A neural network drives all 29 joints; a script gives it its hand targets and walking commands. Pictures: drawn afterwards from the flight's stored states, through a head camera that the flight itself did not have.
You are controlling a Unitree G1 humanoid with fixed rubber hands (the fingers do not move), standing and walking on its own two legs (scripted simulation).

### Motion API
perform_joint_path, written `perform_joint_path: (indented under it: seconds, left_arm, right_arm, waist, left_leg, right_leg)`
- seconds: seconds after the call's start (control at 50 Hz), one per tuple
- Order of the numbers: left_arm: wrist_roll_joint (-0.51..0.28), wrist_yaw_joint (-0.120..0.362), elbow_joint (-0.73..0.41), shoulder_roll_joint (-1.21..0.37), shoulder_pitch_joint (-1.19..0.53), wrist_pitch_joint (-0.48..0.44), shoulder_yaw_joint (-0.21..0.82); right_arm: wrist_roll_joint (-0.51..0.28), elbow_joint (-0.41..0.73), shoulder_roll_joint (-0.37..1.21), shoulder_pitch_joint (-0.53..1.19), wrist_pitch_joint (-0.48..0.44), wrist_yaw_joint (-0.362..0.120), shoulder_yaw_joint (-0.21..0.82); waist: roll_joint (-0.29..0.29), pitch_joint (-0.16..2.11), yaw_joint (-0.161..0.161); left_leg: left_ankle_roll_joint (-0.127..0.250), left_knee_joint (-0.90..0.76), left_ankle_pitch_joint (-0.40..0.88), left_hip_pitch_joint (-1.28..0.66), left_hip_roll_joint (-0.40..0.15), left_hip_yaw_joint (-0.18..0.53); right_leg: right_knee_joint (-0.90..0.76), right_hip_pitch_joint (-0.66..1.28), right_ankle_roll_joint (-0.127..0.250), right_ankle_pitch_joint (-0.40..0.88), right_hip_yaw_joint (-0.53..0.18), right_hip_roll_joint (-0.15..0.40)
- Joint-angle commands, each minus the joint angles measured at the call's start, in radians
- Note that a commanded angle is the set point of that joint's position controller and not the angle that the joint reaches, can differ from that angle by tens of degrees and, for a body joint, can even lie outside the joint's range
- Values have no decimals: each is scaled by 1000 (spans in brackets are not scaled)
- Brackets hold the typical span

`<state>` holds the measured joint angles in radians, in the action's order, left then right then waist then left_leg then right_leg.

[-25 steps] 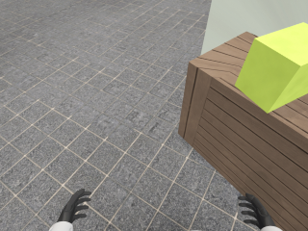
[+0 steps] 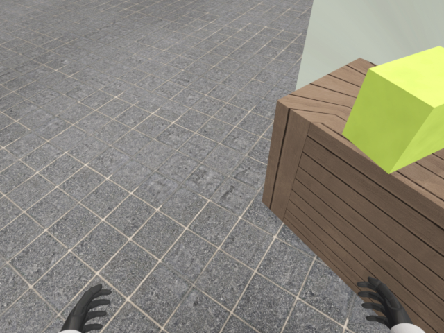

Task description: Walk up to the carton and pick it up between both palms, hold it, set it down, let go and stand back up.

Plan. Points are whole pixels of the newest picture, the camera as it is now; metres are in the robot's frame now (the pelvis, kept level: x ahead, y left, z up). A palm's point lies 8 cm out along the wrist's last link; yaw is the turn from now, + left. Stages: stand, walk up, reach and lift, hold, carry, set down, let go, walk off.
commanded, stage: stand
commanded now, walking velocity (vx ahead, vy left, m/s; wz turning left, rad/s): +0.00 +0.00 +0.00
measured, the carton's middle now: (414, 109) +0.67 -0.50 +0.00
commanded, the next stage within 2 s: walk up in 1.58 s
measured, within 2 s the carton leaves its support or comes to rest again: neither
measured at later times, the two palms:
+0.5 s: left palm out of the picture +0.12 +0.27 -0.08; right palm out of the picture +0.09 -0.31 -0.09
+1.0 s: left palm out of the picture +0.09 +0.28 -0.09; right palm out of the picture +0.08 -0.32 -0.09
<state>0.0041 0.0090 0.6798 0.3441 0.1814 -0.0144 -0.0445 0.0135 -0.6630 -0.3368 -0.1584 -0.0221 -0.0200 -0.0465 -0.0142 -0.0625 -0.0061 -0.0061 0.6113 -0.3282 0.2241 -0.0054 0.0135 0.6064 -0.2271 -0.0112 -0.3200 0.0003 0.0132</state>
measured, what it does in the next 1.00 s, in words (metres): stands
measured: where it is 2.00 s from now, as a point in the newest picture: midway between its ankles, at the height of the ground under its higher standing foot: outside the picture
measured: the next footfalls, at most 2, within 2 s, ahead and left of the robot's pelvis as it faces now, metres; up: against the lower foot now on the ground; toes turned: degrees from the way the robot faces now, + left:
none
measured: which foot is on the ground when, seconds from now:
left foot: down 0.00-1.00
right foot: down 0.00-1.00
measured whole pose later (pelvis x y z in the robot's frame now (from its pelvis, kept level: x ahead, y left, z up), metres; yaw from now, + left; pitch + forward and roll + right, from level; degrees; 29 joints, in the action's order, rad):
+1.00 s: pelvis -0.01 -0.02 +0.02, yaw +0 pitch -4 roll +0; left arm -0.01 -0.01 0.95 0.35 0.15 -0.03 -0.02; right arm 0.00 -0.99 -0.36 -0.14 -0.02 0.00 -0.02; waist -0.01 -0.06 -0.01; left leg -0.03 0.39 -0.20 0.13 -0.03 0.01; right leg 0.41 -0.14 0.01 -0.20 0.00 -0.01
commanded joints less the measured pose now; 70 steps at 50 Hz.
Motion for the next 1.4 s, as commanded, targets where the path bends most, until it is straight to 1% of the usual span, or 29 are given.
perform_joint_path:
  seconds: [0.0,0.02,0.06,0.1,0.2,0.26,0.28,0.32,0.34,0.4,0.42,0.56,0.62,0.76,0.82,0.84,0.88,0.94,0.98,1.0,1.06,1.08,1.14,1.22,1.26,1.28,1.32,1.34,1.38]
  left_arm:
    - [-5,-5,-75,158,-29,-34,-39]
    - [11,-16,-55,191,-69,-31,-53]
    - [4,-17,-50,195,-47,-40,-44]
    - [-3,-15,-47,171,-59,-41,-40]
    - [-1,-13,-4,168,-60,-19,-28]
    - [-5,-17,4,193,-44,-15,-30]
    - [0,-12,-7,173,-97,-15,-31]
    - [0,-8,21,167,-63,-23,-28]
    - [-9,-6,22,190,-57,-25,-30]
    - [-4,-12,36,158,-51,-30,-19]
    - [-11,-13,63,202,-61,-26,-30]
    - [-14,-19,126,192,-45,-28,-27]
    - [-22,-18,132,189,-62,-24,-15]
    - [-16,-20,173,191,-86,-22,-15]
    - [-14,-23,183,183,-97,-28,-16]
    - [-18,-18,187,168,-68,-29,-16]
    - [-6,-24,189,178,-100,-40,-21]
    - [-18,-23,229,154,-48,-29,-9]
    - [-22,-26,223,194,-51,-24,-20]
    - [-7,-26,226,187,-80,-25,-23]
    - [-17,-23,242,206,-81,-27,-23]
    - [-10,-24,241,204,-88,-28,-18]
    - [-6,-21,263,176,-73,-12,-12]
    - [-8,-24,253,180,-57,-27,-19]
    - [-14,-32,270,151,-33,-27,-7]
    - [-11,-28,259,179,-94,-29,-12]
    - [-17,-30,266,202,-53,-21,-26]
    - [-17,-27,260,166,-35,-21,-8]
    - [-15,-36,277,167,-44,-22,-11]
  right_arm:
    - [3,56,-209,30,-14,11,-58]
    - [1,60,-163,60,-21,12,-50]
    - [-8,43,-172,28,-23,12,-50]
    - [-6,14,-184,37,-15,13,-50]
    - [-9,-21,-159,39,-4,10,-26]
    - [-6,-37,-181,35,-7,7,-30]
    - [-4,-58,-174,23,-7,9,-33]
    - [0,-80,-174,40,-9,14,-31]
    - [-11,-72,-201,46,-19,12,-34]
    - [-13,-97,-187,47,-22,11,-31]
    - [-11,-109,-174,29,-25,16,-28]
    - [-4,-164,-202,43,-22,13,-17]
    - [-7,-192,-174,55,-12,25,-5]
    - [-10,-238,-194,50,-9,26,-6]
    - [-16,-270,-212,37,-8,25,-16]
    - [-5,-261,-226,46,-8,34,-20]
    - [-14,-246,-168,82,-15,21,-8]
    - [-29,-284,-169,14,-13,28,-3]
    - [-11,-264,-188,74,-13,30,-5]
    - [-11,-287,-203,36,-7,28,-7]
    - [-17,-290,-189,54,-6,36,3]
    - [-17,-298,-176,47,-13,37,0]
    - [-18,-299,-215,41,-13,37,-11]
    - [-18,-315,-213,3,-3,36,-11]
    - [-9,-315,-208,26,-7,42,-16]
    - [-20,-306,-208,30,-9,38,-15]
    - [-14,-318,-225,32,-10,37,-18]
    - [-19,-312,-217,53,-10,42,-11]
    - [-16,-335,-186,-4,-12,36,-2]
  waist:
    - [-33,71,-10]
    - [-13,70,24]
    - [36,122,20]
    - [-17,94,12]
    - [67,17,18]
    - [-29,33,-1]
    - [37,66,8]
    - [-30,48,-7]
    - [47,77,-11]
    - [21,60,-3]
    - [74,58,17]
    - [-18,68,2]
    - [61,83,-3]
    - [-9,45,17]
    - [54,50,12]
    - [6,46,-2]
    - [77,33,6]
    - [1,59,17]
    - [-17,39,-13]
    - [18,63,23]
    - [-34,84,25]
    - [56,65,15]
    - [-19,62,13]
    - [63,74,9]
    - [15,44,6]
    - [72,56,21]
    - [-10,84,12]
    - [42,89,-9]
    - [2,54,7]
  left_leg:
    - [47,-125,220,8,-96,95]
    - [33,-125,237,-13,-91,73]
    - [36,-124,208,-44,-96,79]
    - [34,-129,228,-43,-92,74]
    - [28,-184,92,-30,-93,79]
    - [31,-191,112,0,-83,66]
    - [23,-189,123,-14,-82,68]
    - [29,-209,75,2,-95,84]
    - [32,-215,122,-8,-90,83]
    - [38,-201,89,-9,-97,73]
    - [30,-221,109,-40,-89,81]
    - [27,-225,222,-43,-99,58]
    - [29,-262,201,-69,-103,74]
    - [37,-277,125,-78,-109,81]
    - [24,-276,135,-92,-107,81]
    - [29,-284,135,-82,-106,66]
    - [26,-292,146,-87,-114,73]
    - [30,-279,197,-118,-112,75]
    - [27,-286,236,-76,-119,74]
    - [23,-275,214,-110,-114,70]
    - [20,-298,193,-112,-127,76]
    - [26,-304,203,-97,-141,88]
    - [16,-304,197,-123,-123,63]
    - [23,-300,209,-149,-127,63]
    - [29,-285,263,-121,-128,71]
    - [22,-297,277,-130,-139,72]
    - [22,-307,238,-114,-108,49]
    - [29,-295,240,-106,-128,59]
    - [15,-313,294,-109,-127,65]
  right_leg:
    - [-102,38,33,210,-67,83]
    - [-109,25,35,248,-75,90]
    - [-113,50,47,241,-69,88]
    - [-138,30,51,263,-88,94]
    - [-191,-5,43,63,-72,73]
    - [-191,35,34,55,-84,78]
    - [-171,16,38,58,-62,69]
    - [-175,35,52,70,-86,81]
    - [-184,71,50,95,-87,70]
    - [-226,64,51,159,-123,103]
    - [-214,35,56,159,-108,88]
    - [-230,86,42,203,-85,86]
    - [-224,99,48,210,-87,91]
    - [-276,68,38,153,-105,94]
    - [-298,49,33,139,-96,89]
    - [-290,69,34,160,-90,88]
    - [-306,60,49,145,-104,99]
    - [-297,68,51,161,-117,106]
    - [-284,80,46,180,-105,100]
    - [-295,71,44,193,-102,98]
    - [-289,96,37,181,-107,97]
    - [-292,102,32,224,-100,102]
    - [-291,80,34,233,-97,93]
    - [-300,75,42,184,-102,97]
    - [-298,67,43,226,-91,98]
    - [-297,72,42,264,-101,106]
    - [-297,117,46,250,-96,99]
    - [-284,119,37,281,-89,100]
    - [-295,115,35,284,-84,105]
